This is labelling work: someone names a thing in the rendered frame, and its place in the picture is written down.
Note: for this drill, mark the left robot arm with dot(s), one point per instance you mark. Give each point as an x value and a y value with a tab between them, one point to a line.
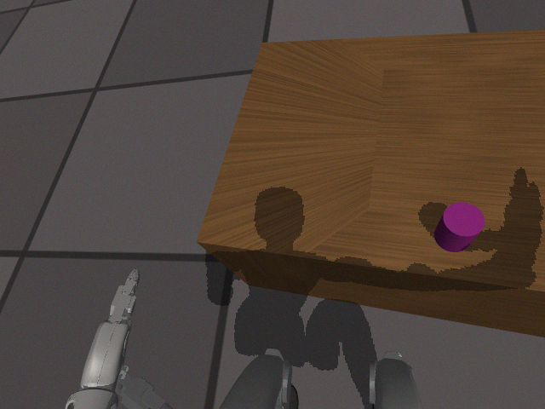
93	398

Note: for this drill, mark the can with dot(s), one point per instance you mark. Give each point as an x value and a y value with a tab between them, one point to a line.
458	227

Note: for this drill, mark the left robot hand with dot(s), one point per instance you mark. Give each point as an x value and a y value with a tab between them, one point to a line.
104	365

